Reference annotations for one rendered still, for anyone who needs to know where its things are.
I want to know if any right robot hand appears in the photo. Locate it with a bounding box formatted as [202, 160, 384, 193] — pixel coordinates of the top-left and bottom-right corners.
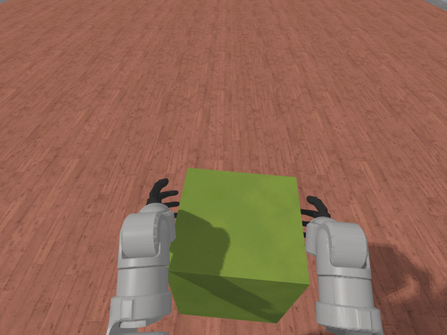
[300, 195, 331, 238]

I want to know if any robot right forearm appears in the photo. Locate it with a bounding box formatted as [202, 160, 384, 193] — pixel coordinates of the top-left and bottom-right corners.
[305, 216, 383, 335]

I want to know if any robot left forearm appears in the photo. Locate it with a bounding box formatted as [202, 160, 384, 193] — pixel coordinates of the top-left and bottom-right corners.
[106, 203, 176, 335]

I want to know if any carton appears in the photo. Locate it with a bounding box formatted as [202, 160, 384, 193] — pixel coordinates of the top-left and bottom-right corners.
[166, 167, 310, 323]

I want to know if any left robot hand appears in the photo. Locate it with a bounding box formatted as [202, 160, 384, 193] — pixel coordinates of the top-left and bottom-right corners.
[146, 178, 179, 218]

